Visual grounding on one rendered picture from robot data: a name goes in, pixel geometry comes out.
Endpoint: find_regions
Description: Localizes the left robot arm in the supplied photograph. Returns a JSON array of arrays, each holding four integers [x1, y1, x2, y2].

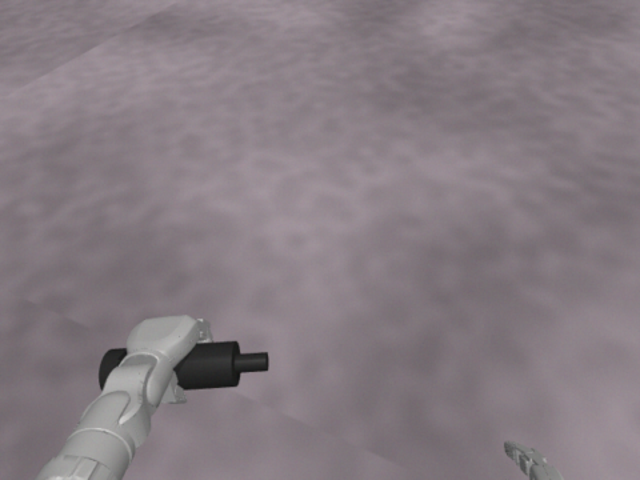
[[34, 349, 173, 480]]

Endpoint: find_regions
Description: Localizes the right robot hand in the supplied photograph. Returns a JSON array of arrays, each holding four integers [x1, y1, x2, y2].
[[504, 441, 564, 480]]

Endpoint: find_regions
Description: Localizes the left robot hand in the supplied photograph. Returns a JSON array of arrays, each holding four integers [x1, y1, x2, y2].
[[126, 315, 214, 404]]

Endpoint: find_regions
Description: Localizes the bottle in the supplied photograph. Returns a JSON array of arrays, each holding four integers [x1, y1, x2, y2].
[[99, 341, 269, 390]]

